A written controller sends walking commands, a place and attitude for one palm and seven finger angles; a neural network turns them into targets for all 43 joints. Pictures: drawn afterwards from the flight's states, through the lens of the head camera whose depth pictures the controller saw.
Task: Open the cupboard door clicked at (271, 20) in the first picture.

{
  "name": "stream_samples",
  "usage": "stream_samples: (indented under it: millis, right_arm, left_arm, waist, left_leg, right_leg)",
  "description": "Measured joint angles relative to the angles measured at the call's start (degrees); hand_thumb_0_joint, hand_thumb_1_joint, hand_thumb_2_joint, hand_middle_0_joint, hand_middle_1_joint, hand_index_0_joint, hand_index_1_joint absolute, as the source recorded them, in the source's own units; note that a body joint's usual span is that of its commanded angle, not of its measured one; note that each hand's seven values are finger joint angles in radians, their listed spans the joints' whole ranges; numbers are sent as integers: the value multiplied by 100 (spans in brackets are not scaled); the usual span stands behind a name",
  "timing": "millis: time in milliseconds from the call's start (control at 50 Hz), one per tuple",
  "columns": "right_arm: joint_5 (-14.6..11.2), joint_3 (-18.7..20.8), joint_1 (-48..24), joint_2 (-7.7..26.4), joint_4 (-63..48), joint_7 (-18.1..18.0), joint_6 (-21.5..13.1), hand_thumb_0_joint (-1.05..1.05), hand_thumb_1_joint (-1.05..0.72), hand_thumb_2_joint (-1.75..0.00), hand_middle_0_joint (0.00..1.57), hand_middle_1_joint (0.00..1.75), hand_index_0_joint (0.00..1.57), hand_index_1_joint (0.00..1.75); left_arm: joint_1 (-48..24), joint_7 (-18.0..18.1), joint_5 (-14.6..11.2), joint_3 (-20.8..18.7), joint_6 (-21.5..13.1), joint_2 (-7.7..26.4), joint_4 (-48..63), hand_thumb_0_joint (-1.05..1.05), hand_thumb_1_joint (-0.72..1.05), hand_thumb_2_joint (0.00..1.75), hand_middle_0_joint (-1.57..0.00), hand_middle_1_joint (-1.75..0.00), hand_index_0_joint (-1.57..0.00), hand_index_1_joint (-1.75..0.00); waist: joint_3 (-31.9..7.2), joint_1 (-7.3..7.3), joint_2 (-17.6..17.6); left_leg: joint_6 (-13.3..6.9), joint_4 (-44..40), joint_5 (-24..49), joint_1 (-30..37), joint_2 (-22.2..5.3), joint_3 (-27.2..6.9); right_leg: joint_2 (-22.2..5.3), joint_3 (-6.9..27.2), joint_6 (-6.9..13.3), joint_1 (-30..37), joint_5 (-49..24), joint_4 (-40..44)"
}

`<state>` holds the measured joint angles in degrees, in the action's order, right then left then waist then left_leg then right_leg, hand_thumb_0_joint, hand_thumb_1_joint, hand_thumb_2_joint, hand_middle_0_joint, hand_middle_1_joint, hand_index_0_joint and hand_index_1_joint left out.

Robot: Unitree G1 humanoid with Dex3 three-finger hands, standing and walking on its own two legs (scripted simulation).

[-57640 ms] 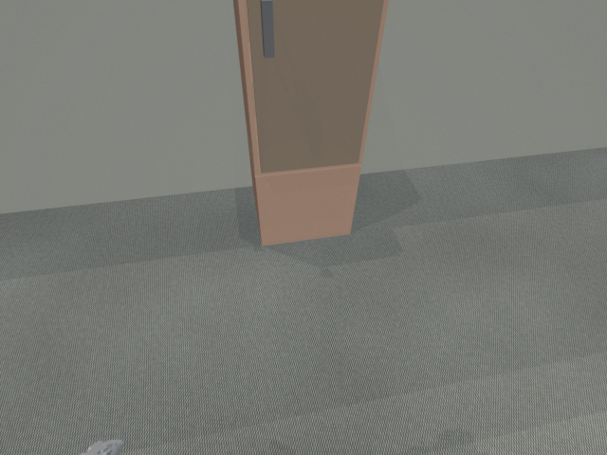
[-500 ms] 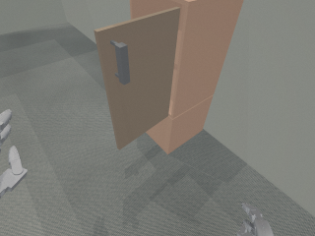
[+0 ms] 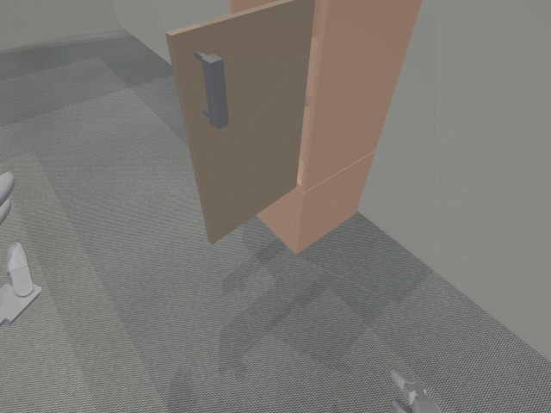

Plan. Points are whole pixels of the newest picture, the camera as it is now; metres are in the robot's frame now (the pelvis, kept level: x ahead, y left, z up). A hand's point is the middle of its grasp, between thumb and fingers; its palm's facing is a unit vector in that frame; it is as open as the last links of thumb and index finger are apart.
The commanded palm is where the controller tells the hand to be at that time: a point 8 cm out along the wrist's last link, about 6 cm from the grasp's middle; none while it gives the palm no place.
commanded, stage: let the arm hang, fingers relaxed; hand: left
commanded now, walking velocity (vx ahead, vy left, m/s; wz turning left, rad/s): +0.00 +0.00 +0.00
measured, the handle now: (209, 89) +0.64 +0.16 +0.15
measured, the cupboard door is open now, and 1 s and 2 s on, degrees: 95 95 95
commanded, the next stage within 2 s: look to check the result in 1.10 s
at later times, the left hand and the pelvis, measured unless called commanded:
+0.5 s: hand out of the picture +0.00 +0.21 -0.16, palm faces +0.09 -0.97 -0.23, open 7.1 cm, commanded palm none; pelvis +0.00 +0.01 +0.01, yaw +4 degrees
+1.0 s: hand out of the picture +0.02 +0.21 -0.16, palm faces +0.07 -0.98 -0.21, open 7.3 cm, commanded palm none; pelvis +0.00 +0.02 +0.02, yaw +3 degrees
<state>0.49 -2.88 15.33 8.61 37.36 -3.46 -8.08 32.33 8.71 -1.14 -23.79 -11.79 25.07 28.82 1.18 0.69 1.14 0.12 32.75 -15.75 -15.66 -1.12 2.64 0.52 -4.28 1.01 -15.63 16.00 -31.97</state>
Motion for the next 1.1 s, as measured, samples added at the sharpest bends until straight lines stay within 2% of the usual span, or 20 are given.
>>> stream_samples:
  millis: [40, 80, 140, 200, 240, 280, 300, 340, 420, 640, 960, 1100]
  right_arm:
    - [-47, 175, -93, 138, 250, 194, 73, 1, -90, -90, 21, 30, 21, 30]
    - [-54, 289, -179, 319, 529, 326, 386, 1, -90, -90, 21, 30, 21, 30]
    - [11, 373, -210, 488, 714, 426, 782, 1, -90, -90, 20, 30, 21, 30]
    - [73, 399, -188, 498, 795, 447, 953, 1, -90, -90, 20, 30, 20, 30]
    - [103, 387, -122, 499, 873, 428, 936, 1, -90, -90, 20, 30, 20, 30]
    - [134, 340, -93, 422, 1123, 370, 939, 1, -90, -90, 20, 30, 20, 30]
    - [137, 316, -43, 365, 1248, 348, 960, 1, -90, -90, 20, 30, 20, 30]
    - [132, 275, 41, 260, 1488, 316, 998, 1, -90, -90, 20, 30, 20, 30]
    - [124, 280, 99, 182, 1815, 250, 1007, 1, -90, -90, 20, 30, 20, 30]
    - [64, 305, -29, 155, 2389, 194, 912, 1, -92, -90, 20, 30, 20, 30]
    - [67, 305, -17, 73, 2758, 201, 845, 1, -91, -90, 20, 30, 20, 30]
    - [68, 327, 14, 41, 2773, 198, 854, 1, -90, -90, 20, 30, 20, 30]
  left_arm:
    - [-404, -263, 208, 428, 28, 11, -775, 1, 89, 90, -21, -30, -21, -30]
    - [-944, -531, 298, 1016, 478, -183, -2070, 0, 89, 90, -20, -30, -20, -30]
    - [-1481, -675, 330, 1575, 1123, -758, -4058, 0, 90, 90, -20, -30, -20, -30]
    - [-1623, -747, 310, 1990, 1436, -1208, -5592, 0, 90, 90, -20, -30, -20, -30]
    - [-1579, -822, 255, 2245, 1500, -1449, -6343, 1, 90, 90, -20, -30, -20, -30]
    - [-1566, -854, 189, 2386, 1534, -1636, -7035, 1, 91, 90, -20, -30, -20, -30]
    - [-1572, -763, 107, 2233, 1469, -1670, -7214, -1, 95, 90, -20, -30, -20, -30]
    - [-1617, -741, 123, 2174, 1377, -1523, -7548, -4, 99, 90, -21, -30, -21, -30]
    - [-1639, -799, 150, 2223, 1336, -1347, -8219, -4, 99, 90, -21, -30, -21, -30]
    - [-1681, -768, 147, 2290, 1233, -1341, -9247, 0, 92, 90, -20, -30, -20, -30]
    - [-2026, -754, 150, 2318, 1143, -1592, -9422, 0, 91, 90, -20, -30, -20, -30]
    - [-1994, -754, 153, 2296, 1138, -1566, -9436, 0, 91, 90, -20, -30, -20, -30]
  waist:
    - [-117, -17, -207]
    - [-296, -10, -343]
    - [-323, 72, -399]
    - [-99, 160, -275]
    - [61, 205, -245]
    - [224, 170, -81]
    - [255, 113, -10]
    - [277, -1, 99]
    - [293, -66, 10]
    - [210, -65, -383]
    - [122, 7, -240]
    - [159, 23, -213]
  left_leg:
    - [25, 674, -626, -402, -12, -41]
    - [51, 1306, -1239, -703, 13, 11]
    - [31, 1686, -1415, -768, -27, 90]
    - [18, 979, -1019, -405, -57, 50]
    - [22, 298, -69, -127, -143, -107]
    - [134, 319, -56, -86, -175, -129]
    - [156, 283, -123, -71, -201, -151]
    - [175, 100, -114, -23, -221, -177]
    - [141, -230, 61, 81, -227, -179]
    - [2, -848, 330, 537, -49, 43]
    - [-20, -1065, 450, 696, -5, 141]
    - [-5, -1059, 459, 673, -33, 147]
  right_leg:
    - [-7, -114, 189, -170, -83, -123]
    - [-134, -204, 234, -289, 46, -253]
    - [-285, -278, 214, -293, 171, -369]
    - [-316, -301, 183, -222, 217, -442]
    - [-220, -369, 153, -219, 266, -530]
    - [-185, -383, 149, -127, 230, -452]
    - [-151, -408, 158, -62, 158, -307]
    - [-110, -442, 163, 39, 11, -13]
    - [-66, -454, 140, 214, -257, 470]
    - [-212, -253, -3, 501, -476, 857]
    - [-246, -158, -27, 551, -542, 913]
    - [-217, -152, -8, 537, -569, 939]
